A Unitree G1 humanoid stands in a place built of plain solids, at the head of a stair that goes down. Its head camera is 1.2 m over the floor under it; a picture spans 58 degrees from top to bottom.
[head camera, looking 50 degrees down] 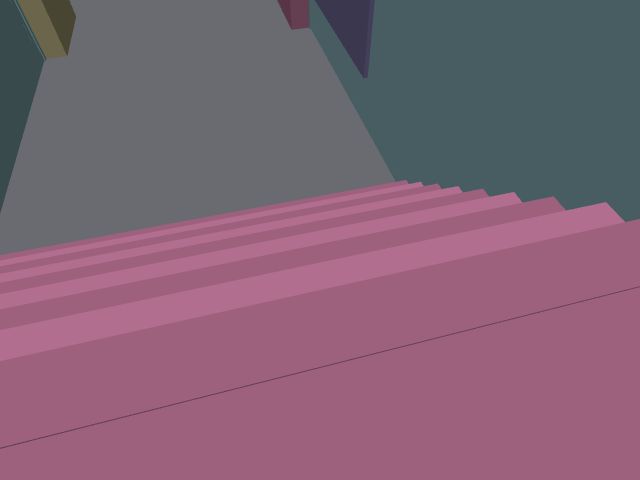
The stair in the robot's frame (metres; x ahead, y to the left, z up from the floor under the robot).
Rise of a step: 0.21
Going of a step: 0.26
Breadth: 3.91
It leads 15 degrees to the left of straight ahead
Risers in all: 9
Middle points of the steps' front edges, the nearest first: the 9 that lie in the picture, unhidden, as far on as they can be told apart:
0.66 0.51 0.00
0.91 0.57 -0.21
1.16 0.64 -0.41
1.41 0.71 -0.62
1.66 0.77 -0.83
1.92 0.84 -1.04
2.17 0.91 -1.25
2.42 0.97 -1.45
2.67 1.04 -1.66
